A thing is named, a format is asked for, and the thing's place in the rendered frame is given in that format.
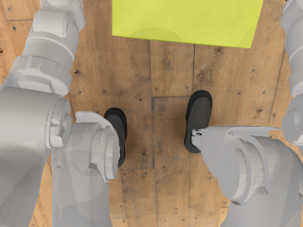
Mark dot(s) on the right robot forearm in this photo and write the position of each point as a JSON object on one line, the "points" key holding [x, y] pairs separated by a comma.
{"points": [[292, 22]]}

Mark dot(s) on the carton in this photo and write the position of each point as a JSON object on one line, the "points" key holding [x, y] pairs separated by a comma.
{"points": [[224, 23]]}

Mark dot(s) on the robot left upper arm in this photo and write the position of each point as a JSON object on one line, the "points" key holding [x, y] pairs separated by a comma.
{"points": [[32, 123]]}

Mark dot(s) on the robot foot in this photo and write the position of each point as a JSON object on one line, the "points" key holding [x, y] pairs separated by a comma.
{"points": [[119, 121], [198, 114]]}

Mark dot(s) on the left robot foot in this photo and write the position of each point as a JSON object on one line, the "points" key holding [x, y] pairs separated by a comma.
{"points": [[119, 121]]}

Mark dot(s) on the right robot foot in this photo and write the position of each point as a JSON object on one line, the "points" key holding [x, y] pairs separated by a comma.
{"points": [[198, 114]]}

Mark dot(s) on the robot right upper arm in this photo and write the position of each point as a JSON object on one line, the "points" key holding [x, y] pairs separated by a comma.
{"points": [[292, 122]]}

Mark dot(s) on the left robot forearm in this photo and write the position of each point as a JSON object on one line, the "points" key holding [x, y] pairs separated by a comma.
{"points": [[50, 48]]}

